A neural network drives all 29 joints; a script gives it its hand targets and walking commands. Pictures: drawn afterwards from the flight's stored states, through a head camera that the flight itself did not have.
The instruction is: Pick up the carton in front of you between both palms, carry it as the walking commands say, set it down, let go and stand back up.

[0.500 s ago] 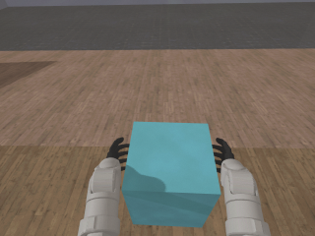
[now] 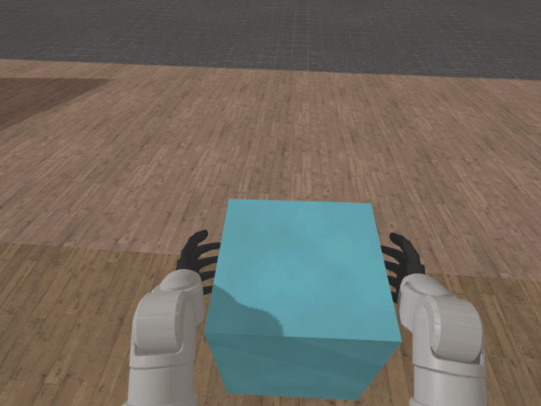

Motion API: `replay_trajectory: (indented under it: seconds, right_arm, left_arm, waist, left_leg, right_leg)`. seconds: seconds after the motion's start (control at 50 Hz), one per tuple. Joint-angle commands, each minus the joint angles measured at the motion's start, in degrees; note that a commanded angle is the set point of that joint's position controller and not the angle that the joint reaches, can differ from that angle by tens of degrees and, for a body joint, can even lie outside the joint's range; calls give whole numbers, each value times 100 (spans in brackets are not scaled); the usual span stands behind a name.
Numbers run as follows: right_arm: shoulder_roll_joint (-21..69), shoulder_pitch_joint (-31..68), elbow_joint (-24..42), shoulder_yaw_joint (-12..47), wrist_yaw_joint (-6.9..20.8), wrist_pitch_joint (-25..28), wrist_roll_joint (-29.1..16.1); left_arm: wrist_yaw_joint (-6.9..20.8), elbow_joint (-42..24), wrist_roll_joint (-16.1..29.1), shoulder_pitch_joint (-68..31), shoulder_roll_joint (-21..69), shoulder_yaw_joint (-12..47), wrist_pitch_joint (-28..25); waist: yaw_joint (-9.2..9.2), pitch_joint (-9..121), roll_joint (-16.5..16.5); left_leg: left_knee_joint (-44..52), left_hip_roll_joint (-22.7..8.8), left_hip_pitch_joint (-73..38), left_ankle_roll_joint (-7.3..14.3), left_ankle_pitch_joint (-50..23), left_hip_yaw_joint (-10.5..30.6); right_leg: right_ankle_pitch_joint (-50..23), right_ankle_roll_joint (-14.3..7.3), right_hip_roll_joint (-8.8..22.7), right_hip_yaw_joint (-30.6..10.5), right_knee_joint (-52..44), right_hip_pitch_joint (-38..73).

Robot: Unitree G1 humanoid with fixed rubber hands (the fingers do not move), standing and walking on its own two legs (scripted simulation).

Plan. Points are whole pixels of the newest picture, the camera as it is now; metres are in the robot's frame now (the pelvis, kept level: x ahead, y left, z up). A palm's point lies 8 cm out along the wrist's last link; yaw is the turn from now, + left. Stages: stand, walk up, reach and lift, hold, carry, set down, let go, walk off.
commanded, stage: carry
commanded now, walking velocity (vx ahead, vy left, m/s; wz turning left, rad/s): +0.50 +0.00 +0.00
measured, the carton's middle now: (295, 303) +0.28 +0.00 +0.01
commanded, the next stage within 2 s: none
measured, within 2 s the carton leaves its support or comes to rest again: neither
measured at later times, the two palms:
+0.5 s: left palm (238, 161) +0.54 +0.11 +0.08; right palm (390, 161) +0.56 -0.19 +0.08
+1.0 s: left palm (252, 73) +0.92 +0.11 +0.09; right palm (362, 79) +0.90 -0.19 +0.09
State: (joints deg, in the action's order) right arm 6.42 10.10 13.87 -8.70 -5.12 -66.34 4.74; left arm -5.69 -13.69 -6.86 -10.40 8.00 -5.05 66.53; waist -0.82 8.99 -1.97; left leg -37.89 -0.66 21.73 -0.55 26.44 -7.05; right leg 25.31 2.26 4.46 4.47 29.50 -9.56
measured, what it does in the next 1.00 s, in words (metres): walks ahead: left foot, then right foot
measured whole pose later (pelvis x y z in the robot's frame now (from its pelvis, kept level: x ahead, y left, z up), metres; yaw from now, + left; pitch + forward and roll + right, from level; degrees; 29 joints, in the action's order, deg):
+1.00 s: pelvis +0.62 -0.02 +0.00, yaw -3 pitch +3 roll +1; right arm 7.9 17.5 15.9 -8.0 -6.6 -70.2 6.1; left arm -4.8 -17.7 -5.6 -16.9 6.2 -9.5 71.4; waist 2.8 1.3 -1.1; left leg -31.7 -0.3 24.3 6.7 11.3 -14.2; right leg 22.9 -2.8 2.2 2.4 73.5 -21.7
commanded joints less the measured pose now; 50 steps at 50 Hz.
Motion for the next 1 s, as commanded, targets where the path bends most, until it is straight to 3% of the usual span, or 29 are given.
replay_trajectory:
  seconds: [0.0,0.02,0.04,0.06,0.08,0.1,0.14,0.2,0.26,0.28,0.3,0.32,0.34,0.36,0.38,0.42,0.44,0.46,0.5,0.62,0.76,0.82,0.84,0.86,0.88,0.9,0.92,0.96,0.98]
  right_arm:
    - [5314,2437,560,4228,1431,-100,-2254]
    - [5253,2195,518,4154,1384,-89,-2050]
    - [5301,2381,578,4109,1326,-92,-1923]
    - [5349,2538,816,4154,1298,-150,-1972]
    - [5355,2598,910,4186,1278,-201,-2032]
    - [5330,2646,1021,4239,1272,-229,-2105]
    - [5282,2689,1114,4327,1304,-289,-2217]
    - [5162,2490,1058,4378,1426,-349,-2337]
    - [5084,2445,1017,4398,1526,-372,-2387]
    - [5056,2428,1041,4405,1546,-377,-2388]
    - [5029,2414,1065,4411,1563,-384,-2368]
    - [4952,2539,1054,4401,1579,-385,-2350]
    - [4884,2724,1049,4396,1595,-403,-2335]
    - [4914,2867,1064,4469,1594,-444,-2339]
    - [4937,2877,919,4460,1588,-425,-2325]
    - [5236,2875,794,4413,1592,-326,-2301]
    - [5399,2811,686,4423,1581,-269,-2264]
    - [5538,2719,604,4405,1560,-209,-2215]
    - [5668,2429,480,4384,1498,-93,-2067]
    - [5650,2235,703,4447,1303,46,-1892]
    - [5061,2544,1142,4483,1282,-281,-2124]
    - [4803,2848,1132,4410,1299,-408,-2205]
    - [4734,2902,1059,4364,1303,-434,-2206]
    - [4648,3001,1032,4335,1315,-460,-2201]
    - [4483,3170,892,4239,1328,-466,-2161]
    - [4598,3230,717,4260,1337,-472,-2260]
    - [4672,3467,755,4319,1341,-464,-2345]
    - [4944,4038,652,4436,1354,-393,-2503]
    - [5012,4349,608,4474,1365,-342,-2586]
  left_arm:
    - [1391,-1038,2329,-2633,5165,4021,117]
    - [1460,-1284,2409,-2826,5038,4068,180]
    - [1527,-1386,2555,-3221,4972,4192,252]
    - [1562,-1268,2622,-3206,4991,4197,276]
    - [1586,-1178,2663,-3053,4970,4131,291]
    - [1592,-1108,2661,-2898,4984,4093,304]
    - [1537,-899,2513,-2540,5024,3982,306]
    - [1401,-813,2225,-2147,4997,3845,280]
    - [1323,-854,2051,-2037,4962,3790,279]
    - [1325,-853,2013,-1990,4967,3778,273]
    - [1339,-854,1997,-1981,4971,3769,271]
    - [1364,-889,2008,-2096,4958,3773,278]
    - [1380,-839,2006,-2185,4864,3735,301]
    - [1409,-620,1994,-2295,4808,3722,276]
    - [1443,-691,2134,-2399,4943,3805,279]
    - [1500,-727,2289,-2645,5285,3965,213]
    - [1529,-757,2356,-2768,5406,4038,171]
    - [1560,-772,2424,-2807,5481,4094,140]
    - [1633,-775,2525,-2693,5520,4158,91]
    - [1762,-980,2646,-2496,5232,4135,56]
    - [1616,-1137,2411,-2344,4611,3844,309]
    - [1547,-1173,2399,-2694,4398,3827,410]
    - [1528,-1185,2416,-2884,4326,3853,441]
    - [1511,-1179,2412,-3116,4241,3869,467]
    - [1483,-1192,2472,-3384,4335,3926,528]
    - [1475,-1094,2471,-3479,4288,3891,541]
    - [1452,-914,2456,-3680,4418,3875,519]
    - [1401,-684,2445,-4013,4585,3807,422]
    - [1370,-536,2418,-4158,4624,3775,368]
  waist:
    - [172,1589,-38]
    - [283,1525,1455]
    - [278,1266,2318]
    - [260,1066,1466]
    - [273,1023,885]
    - [278,997,539]
    - [274,838,631]
    - [237,695,910]
    - [161,601,1222]
    - [97,730,1199]
    - [41,969,1104]
    - [-62,1230,869]
    - [-160,1383,-106]
    - [-76,1380,-1415]
    - [-46,1215,-815]
    - [1,1035,48]
    - [14,999,234]
    - [20,1055,122]
    - [12,1125,-154]
    - [-9,680,-461]
    - [-142,55,-585]
    - [14,411,-770]
    - [219,807,-608]
    - [429,1284,-228]
    - [392,2005,1085]
    - [395,1911,1772]
    - [400,1712,1419]
    - [410,1460,390]
    - [315,1423,346]
  left_leg:
    - [1711,83,-2382,157,-1526,-202]
    - [2388,-1287,-3371,464,-1556,2150]
    - [2192,-2055,-4167,1172,-3925,3437]
    - [1894,-2264,-4313,1475,-4737,3121]
    - [1833,-2170,-4279,1372,-4830,2709]
    - [1963,-2070,-4233,1203,-4337,2399]
    - [2129,-1769,-4106,914,-4350,1722]
    - [2230,-1359,-3395,759,-4471,791]
    - [1922,-1163,-2291,509,-5246,65]
    - [1437,-1112,-1933,407,-5509,-223]
    - [741,-955,-1537,272,-5340,-486]
    - [-204,-801,-942,204,-4293,-529]
    - [-1701,-446,-149,69,-2784,-503]
    - [-3046,269,1235,-52,-109,-34]
    - [-3690,-132,1527,155,28,633]
    - [-3480,-613,1484,308,-517,740]
    - [-3044,-758,1400,285,-827,767]
    - [-2744,-754,1230,245,-1023,682]
    - [-2221,-675,1180,158,-1180,459]
    - [-643,-451,1820,-6,-1944,-78]
    - [530,-119,1608,274,-2419,-607]
    - [846,310,114,448,-2326,-955]
    - [1100,501,-991,463,-2181,-1108]
    - [1062,-64,-2364,531,-1796,-399]
    - [1381,-1882,-3826,1426,-707,2604]
    - [2285,-2289,-4047,1847,-1040,4092]
    - [2104,-2193,-3783,1804,-1701,3390]
    - [1899,-1905,-2926,1406,-2570,2307]
    - [2013,-1768,-2491,1220,-2336,1898]
  right_leg:
    - [-3304,-337,632,57,854,-151]
    - [-1784,27,54,720,2471,-1789]
    - [342,10,-455,421,3049,-3289]
    - [685,-186,-101,-18,3526,-3829]
    - [646,-274,45,-111,3553,-3968]
    - [463,-317,93,-125,3177,-4039]
    - [-78,-284,18,137,2326,-3933]
    - [-971,-243,-245,531,1082,-3029]
    - [-1958,-343,-624,1110,151,-1185]
    - [-2281,-391,-735,1268,-34,-357]
    - [-2082,-455,-846,1370,-126,541]
    - [-1588,-456,-524,1042,-87,1439]
    - [-101,-655,673,-922,-714,1868]
    - [140,-1413,1994,-3650,-1833,2266]
    - [-53,-1630,2149,-3549,-1921,2006]
    - [-937,-1351,1755,-2475,-1825,1219]
    - [-1213,-1180,1593,-2020,-1852,983]
    - [-1341,-1042,1456,-1590,-1891,856]
    - [-1615,-971,1284,-1063,-1950,894]
    - [-3042,-916,964,-267,-1983,1544]
    - [-4416,-961,794,269,-1518,1879]
    - [-6092,-780,725,653,-400,1663]
    - [-5993,-628,540,974,643,1290]
    - [-4502,-514,407,859,1824,305]
    - [-2503,-275,-209,632,3768,-1458]
    - [218,-304,-816,-23,4897,-2692]
    - [149,-469,-429,-459,5488,-3067]
    - [-363,-613,-14,-556,5005,-3067]
    - [-612,-612,89,-558,4581,-2845]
